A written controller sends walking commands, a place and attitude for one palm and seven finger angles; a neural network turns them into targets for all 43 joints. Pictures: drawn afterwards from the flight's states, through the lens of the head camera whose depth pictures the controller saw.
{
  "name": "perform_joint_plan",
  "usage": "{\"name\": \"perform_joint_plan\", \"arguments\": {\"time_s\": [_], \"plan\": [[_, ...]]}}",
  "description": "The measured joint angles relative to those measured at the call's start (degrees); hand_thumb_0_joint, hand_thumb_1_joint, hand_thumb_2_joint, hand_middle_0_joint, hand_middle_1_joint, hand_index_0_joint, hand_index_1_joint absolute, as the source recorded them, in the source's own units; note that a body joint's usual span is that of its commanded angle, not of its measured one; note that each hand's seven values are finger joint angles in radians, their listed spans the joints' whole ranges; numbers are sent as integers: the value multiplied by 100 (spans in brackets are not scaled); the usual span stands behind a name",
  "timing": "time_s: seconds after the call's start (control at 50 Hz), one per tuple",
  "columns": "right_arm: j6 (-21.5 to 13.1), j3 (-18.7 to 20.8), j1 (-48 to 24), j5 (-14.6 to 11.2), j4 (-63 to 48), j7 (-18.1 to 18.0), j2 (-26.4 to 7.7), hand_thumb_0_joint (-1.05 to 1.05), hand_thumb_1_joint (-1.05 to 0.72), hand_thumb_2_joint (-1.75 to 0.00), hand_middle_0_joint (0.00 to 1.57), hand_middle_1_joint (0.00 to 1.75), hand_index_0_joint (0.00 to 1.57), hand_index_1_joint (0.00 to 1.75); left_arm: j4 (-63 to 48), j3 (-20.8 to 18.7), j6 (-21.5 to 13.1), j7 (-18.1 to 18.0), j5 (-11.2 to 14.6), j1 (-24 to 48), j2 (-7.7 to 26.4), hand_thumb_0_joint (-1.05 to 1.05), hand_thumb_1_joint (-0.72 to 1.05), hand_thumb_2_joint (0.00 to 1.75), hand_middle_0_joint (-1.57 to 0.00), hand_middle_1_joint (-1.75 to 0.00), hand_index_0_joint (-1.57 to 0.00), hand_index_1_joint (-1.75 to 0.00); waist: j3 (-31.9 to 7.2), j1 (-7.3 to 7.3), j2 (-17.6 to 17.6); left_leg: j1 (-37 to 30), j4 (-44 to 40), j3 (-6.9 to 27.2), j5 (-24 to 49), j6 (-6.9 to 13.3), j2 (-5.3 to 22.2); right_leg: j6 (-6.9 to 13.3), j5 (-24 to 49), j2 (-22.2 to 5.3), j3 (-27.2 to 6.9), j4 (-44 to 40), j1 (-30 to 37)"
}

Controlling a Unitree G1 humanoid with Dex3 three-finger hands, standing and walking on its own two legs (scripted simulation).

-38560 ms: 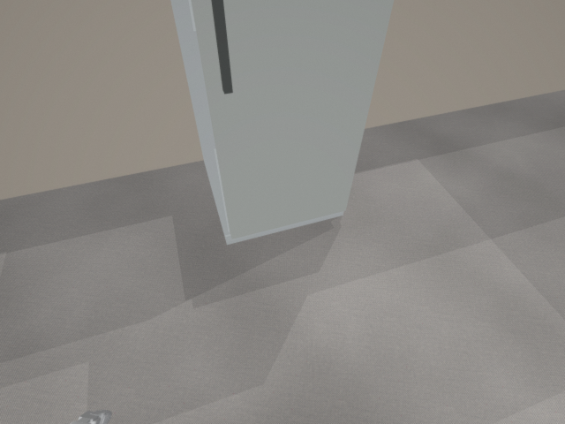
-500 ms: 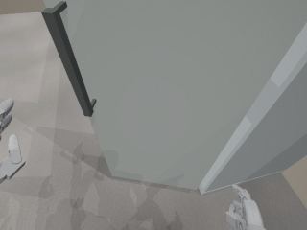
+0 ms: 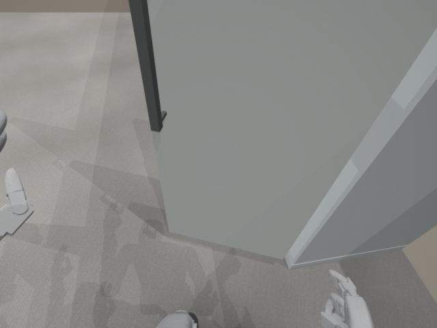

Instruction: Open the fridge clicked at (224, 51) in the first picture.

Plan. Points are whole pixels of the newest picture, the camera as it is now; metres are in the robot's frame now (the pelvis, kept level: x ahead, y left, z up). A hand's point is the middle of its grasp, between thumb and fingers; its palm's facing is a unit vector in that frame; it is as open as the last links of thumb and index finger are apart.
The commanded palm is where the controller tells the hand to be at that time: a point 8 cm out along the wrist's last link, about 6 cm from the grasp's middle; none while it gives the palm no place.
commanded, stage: step back with the hand held close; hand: left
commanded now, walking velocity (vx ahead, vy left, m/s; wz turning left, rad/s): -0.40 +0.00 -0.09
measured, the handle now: (152, 66) +0.57 +0.18 +0.18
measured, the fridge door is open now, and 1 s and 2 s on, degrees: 67 67 67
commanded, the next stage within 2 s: stop stepping back and stand still in 0.22 s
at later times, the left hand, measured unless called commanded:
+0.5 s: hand out of the picture +0.07 +0.27 +0.18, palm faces +0.36 -0.83 -0.43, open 7.4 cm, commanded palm +0.03 +0.31 +0.19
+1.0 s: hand out of the picture +0.04 +0.27 +0.18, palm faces +0.31 -0.81 -0.51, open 7.4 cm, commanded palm -0.01 +0.32 +0.19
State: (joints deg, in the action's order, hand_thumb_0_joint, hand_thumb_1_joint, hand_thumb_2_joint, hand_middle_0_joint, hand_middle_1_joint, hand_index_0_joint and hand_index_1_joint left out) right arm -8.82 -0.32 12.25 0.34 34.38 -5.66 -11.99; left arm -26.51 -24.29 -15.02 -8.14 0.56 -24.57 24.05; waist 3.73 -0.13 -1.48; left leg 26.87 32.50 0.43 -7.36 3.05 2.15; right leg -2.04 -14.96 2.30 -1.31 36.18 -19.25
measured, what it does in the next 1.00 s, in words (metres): walks backwards: right foot, then left foot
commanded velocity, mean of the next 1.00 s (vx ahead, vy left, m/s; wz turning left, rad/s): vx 0.02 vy -0.03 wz -0.03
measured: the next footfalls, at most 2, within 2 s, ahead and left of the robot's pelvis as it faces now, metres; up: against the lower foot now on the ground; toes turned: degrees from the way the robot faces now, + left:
right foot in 0.08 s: +0.03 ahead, -0.14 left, +0.00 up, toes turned +5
left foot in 0.24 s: +0.07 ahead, +0.10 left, +0.00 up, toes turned +0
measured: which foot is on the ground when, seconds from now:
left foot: down 0.00-0.10, up 0.12-0.22, down 0.24-0.50, up 0.52-0.66, down 0.68-1.00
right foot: up 0.00-0.06, down 0.08-0.26, up 0.28-0.48, down 0.50-1.00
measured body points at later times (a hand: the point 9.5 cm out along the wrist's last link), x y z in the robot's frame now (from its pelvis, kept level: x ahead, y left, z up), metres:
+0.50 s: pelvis -0.13 +0.02 +0.01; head -0.13 +0.05 +0.46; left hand +0.05 +0.31 +0.20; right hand +0.04 -0.21 -0.05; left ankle +0.03 +0.11 -0.72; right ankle -0.24 -0.07 -0.72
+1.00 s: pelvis -0.19 +0.04 +0.01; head -0.19 +0.05 +0.46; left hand +0.02 +0.32 +0.21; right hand -0.09 -0.21 -0.09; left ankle -0.13 +0.14 -0.70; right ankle -0.21 -0.04 -0.73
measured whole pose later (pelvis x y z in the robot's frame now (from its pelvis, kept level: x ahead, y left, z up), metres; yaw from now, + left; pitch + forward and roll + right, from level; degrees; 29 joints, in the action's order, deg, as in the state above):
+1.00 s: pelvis -0.19 +0.04 +0.01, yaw -7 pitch -1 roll -1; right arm -6.8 -0.6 17.5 1.1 37.2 -3.5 -10.9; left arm -27.8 -24.4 -11.5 -8.4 1.6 -32.7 26.4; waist -0.9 -0.7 0.5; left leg 23.8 43.9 -3.2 -21.5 0.4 1.5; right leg 4.9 -15.6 2.5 5.0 29.5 -12.1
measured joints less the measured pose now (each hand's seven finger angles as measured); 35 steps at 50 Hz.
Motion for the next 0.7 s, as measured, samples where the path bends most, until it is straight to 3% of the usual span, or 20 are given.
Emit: {"name": "perform_joint_plan", "arguments": {"time_s": [0.04,0.08,0.12,0.18,0.22,0.24,0.28,0.32,0.38,0.42,0.46,0.5,0.52,0.54,0.6,0.64,0.7], "plan": [[-26,16,51,8,-43,53,61,2,-90,-90,20,30,21,30,-66,-142,-54,48,19,-55,178,1,89,90,-21,-30,-22,-30,-89,-87,29,144,-28,-42,115,-15,45,87,-218,146,31,113,206],[-20,29,65,20,-93,118,81,2,-90,-90,20,30,21,30,-174,-301,-123,68,88,-243,290,1,89,90,-21,-30,-22,-30,-234,-75,116,378,13,-187,54,-86,35,233,-498,174,-52,-209,429],[44,72,-89,16,26,171,16,2,-90,-90,20,30,21,30,-242,-268,-160,46,161,-417,153,1,89,90,-21,-30,-22,-30,-177,48,19,460,164,-188,-318,-240,57,205,-339,210,-131,-267,351],[194,90,-144,24,249,181,4,2,-91,-90,20,30,21,30,-310,-20,-55,2,125,-612,32,1,89,90,-21,-30,-22,-30,-259,294,210,285,876,-202,-961,-381,-191,59,-1,38,-415,-430,334],[263,40,-121,34,246,137,2,2,-91,-90,20,30,21,30,-267,80,25,-5,88,-593,6,1,89,90,-21,-30,-22,-30,-365,358,347,-153,514,-280,-713,-376,-256,-21,128,-61,-552,-529,268],[264,16,-98,25,166,109,-50,2,-91,-90,20,30,21,30,-239,118,61,-2,81,-516,-2,1,89,90,-21,-30,-22,-30,-416,353,287,-405,116,-250,-291,-326,-180,-60,169,-22,-537,-517,179],[229,56,-246,-16,114,58,-38,2,-91,-90,20,30,21,30,-43,128,84,23,37,-104,50,1,89,90,-21,-30,-22,-30,-243,298,335,-396,-79,-255,11,0,-256,-68,133,-47,-552,-199,-47],[165,75,-399,13,81,90,24,2,-91,-90,20,30,21,30,165,67,122,79,47,167,55,1,89,90,-21,-30,-22,-30,-90,249,307,-347,-126,-260,99,64,-219,-43,-379,128,-557,729,-268],[55,77,-392,32,-26,211,139,2,-91,-89,20,30,21,30,110,-26,210,104,83,92,10,1,89,90,-21,-30,-22,-30,-143,151,156,-261,-385,-204,341,69,-17,45,-822,360,-251,1626,-221],[26,47,-263,10,-101,296,200,2,-91,-89,20,30,21,30,-94,-12,247,99,145,-200,-30,1,89,90,-21,-30,-21,-30,-302,137,116,-221,-652,-241,491,7,93,152,-1167,334,62,1299,173],[27,9,-102,15,-156,328,246,2,-90,-89,20,30,21,30,-297,53,310,93,208,-484,-28,1,89,90,-21,-30,-21,-30,-475,121,135,-164,-898,-276,452,-142,104,287,-1460,296,324,350,790],[56,-51,8,24,-249,333,286,2,-90,-89,20,30,21,30,-522,0,359,78,246,-716,131,1,89,90,-21,-30,-21,-30,-603,175,397,86,-789,-463,0,-347,-54,498,-1449,125,275,-923,1380],[75,-69,-22,32,-228,326,236,1,-90,-89,20,30,21,30,-585,-6,349,77,258,-742,142,1,89,90,-21,-30,-21,-30,-581,263,420,315,-373,-500,-295,-402,-55,581,-827,84,191,-1193,1348],[118,-76,-50,48,-115,307,163,1,-90,-89,20,30,21,30,-584,53,363,72,271,-709,110,1,89,90,-21,-30,-21,-30,-517,299,332,432,181,-434,-461,-422,-16,567,-487,128,174,-1128,1302],[235,-84,189,-11,313,224,82,1,-90,-89,20,30,21,30,-274,205,393,38,289,-544,76,1,89,90,-21,-30,-22,-30,-713,317,360,249,1197,-270,-796,-434,-150,457,-484,66,109,-1009,1339],[272,-82,425,-35,442,163,10,2,-90,-89,20,30,21,30,74,223,432,-37,246,-412,-27,1,89,90,-21,-30,-22,-30,-913,258,398,-236,922,-331,-949,-353,-149,381,-551,-4,69,-971,1342],[204,-11,649,-53,526,61,-167,2,-90,-89,20,30,21,30,469,240,518,-111,186,-97,-180,1,89,90,-21,-30,-22,-30,-1007,39,327,-877,66,-349,-858,-177,-103,274,-755,-61,193,-577,1167]]}}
